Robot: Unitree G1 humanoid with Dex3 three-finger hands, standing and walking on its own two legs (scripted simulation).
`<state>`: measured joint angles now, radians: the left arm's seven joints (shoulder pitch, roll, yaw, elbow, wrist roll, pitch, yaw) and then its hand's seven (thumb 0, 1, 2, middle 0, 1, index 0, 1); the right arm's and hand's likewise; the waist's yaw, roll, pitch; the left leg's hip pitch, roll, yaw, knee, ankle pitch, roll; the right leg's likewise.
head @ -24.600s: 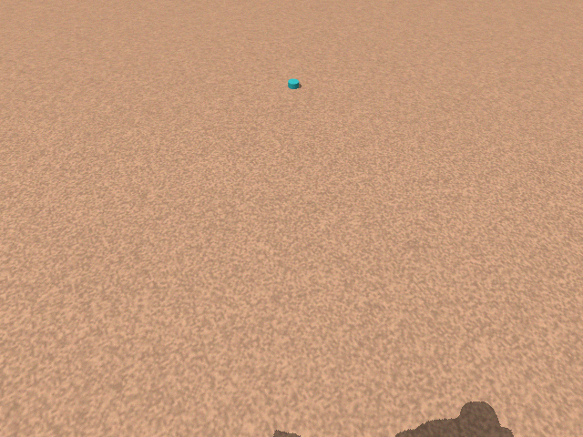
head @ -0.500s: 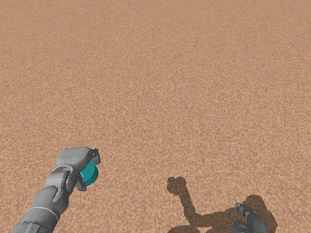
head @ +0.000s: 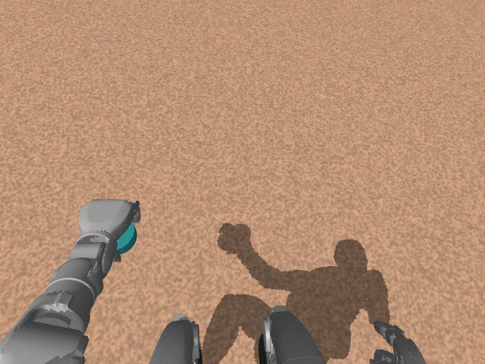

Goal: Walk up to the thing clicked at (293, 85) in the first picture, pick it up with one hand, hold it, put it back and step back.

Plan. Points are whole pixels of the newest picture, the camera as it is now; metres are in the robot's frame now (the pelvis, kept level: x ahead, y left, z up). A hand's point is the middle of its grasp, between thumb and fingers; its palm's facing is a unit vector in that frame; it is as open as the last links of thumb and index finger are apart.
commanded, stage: crouch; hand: left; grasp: from above
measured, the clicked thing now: (116, 234) +0.37 +0.23 -0.13
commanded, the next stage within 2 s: lower in 1.44 s
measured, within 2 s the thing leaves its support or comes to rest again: neither
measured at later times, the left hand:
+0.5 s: hand (143, 250) +0.40 +0.22 -0.35, palm faces -0.46 +0.01 -0.89, open 9.5 cm
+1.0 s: hand (150, 251) +0.43 +0.23 -0.46, palm faces -0.46 -0.01 -0.89, open 9.5 cm
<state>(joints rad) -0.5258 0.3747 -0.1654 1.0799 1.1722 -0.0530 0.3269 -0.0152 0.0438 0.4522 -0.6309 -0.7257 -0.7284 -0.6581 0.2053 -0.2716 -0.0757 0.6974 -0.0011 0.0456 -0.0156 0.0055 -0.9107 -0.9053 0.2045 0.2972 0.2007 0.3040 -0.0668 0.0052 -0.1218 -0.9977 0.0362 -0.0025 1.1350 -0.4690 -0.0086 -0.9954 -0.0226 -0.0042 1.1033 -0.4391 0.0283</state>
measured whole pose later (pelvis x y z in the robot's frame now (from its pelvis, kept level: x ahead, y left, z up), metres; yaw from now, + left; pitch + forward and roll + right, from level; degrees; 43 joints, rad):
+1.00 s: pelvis -0.05 +0.00 -0.29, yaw -3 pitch +36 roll -5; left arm -0.95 0.63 0.07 1.40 1.24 -0.15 0.38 -0.02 0.03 0.49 -0.63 -0.72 -0.73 -0.67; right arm 0.16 -0.26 -0.01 0.74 -0.13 -0.07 0.12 0.00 -0.91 -0.91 0.21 0.30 0.20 0.30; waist -0.22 0.01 -0.08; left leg -2.15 0.02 -0.10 2.21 -0.70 -0.01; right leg -2.12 -0.01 -0.03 2.14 -0.66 0.03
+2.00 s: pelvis -0.05 +0.00 -0.37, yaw -7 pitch +33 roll -9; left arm -1.03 0.79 0.12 1.60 1.33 -0.22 0.51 -0.01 0.05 0.43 -0.68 -0.63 -0.77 -0.60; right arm 0.16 -0.29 0.11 0.74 -0.20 -0.10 0.17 0.00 -0.92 -0.90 0.20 0.30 0.20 0.30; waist -0.31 -0.04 0.02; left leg -2.36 0.00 -0.17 2.49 -0.71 -0.02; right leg -2.30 0.00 -0.07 2.37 -0.65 0.05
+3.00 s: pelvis -0.05 +0.01 -0.39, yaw -12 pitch +28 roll -14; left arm -1.09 0.97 0.16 1.80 1.34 -0.21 0.66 -0.01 0.06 0.44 -0.67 -0.63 -0.76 -0.61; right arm 0.11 -0.34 0.26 0.70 -0.29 -0.24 0.28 0.00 -0.91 -0.90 0.20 0.30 0.20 0.30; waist -0.40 -0.11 0.15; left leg -2.36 0.01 -0.25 2.58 -0.74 0.00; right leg -2.26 0.03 -0.14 2.39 -0.64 0.07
